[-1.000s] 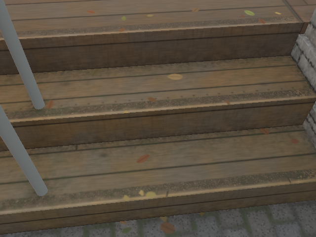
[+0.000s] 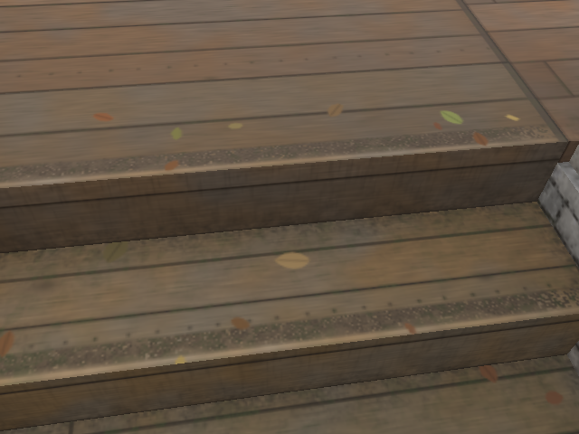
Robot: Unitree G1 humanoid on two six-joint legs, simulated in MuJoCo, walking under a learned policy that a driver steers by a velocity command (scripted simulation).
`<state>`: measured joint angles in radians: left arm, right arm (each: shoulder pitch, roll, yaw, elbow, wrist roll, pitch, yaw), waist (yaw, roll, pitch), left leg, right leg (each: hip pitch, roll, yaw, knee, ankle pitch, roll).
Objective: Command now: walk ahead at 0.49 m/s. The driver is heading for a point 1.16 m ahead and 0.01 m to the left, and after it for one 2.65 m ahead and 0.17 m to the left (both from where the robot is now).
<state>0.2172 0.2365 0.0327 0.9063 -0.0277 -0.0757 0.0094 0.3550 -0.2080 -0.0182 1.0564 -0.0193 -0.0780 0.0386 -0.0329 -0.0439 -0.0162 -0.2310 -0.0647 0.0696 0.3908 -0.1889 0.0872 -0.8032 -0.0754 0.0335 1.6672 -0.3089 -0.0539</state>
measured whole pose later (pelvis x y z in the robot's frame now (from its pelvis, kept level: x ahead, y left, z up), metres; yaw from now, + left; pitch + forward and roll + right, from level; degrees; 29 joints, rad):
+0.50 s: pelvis +0.29 -0.08 +0.13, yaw +1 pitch +2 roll -1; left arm 0.23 0.21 0.00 0.95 0.03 -0.06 -0.03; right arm 0.25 -0.24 -0.01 0.91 0.01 -0.08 0.04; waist 0.00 0.03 -0.07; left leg -0.66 -0.08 -0.18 1.91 -0.16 0.16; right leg -0.56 -0.01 -0.16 0.89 -0.36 -0.08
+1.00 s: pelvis +0.49 -0.06 +0.25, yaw +0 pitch +1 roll +2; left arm 0.45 0.11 -0.01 1.12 0.03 0.01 -0.01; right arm 0.04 -0.10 0.05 0.85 -0.03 0.03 -0.03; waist -0.01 -0.02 -0.03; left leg -0.75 0.03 0.17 1.18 -0.45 0.10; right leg -0.29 -0.02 0.00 0.92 -0.08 -0.06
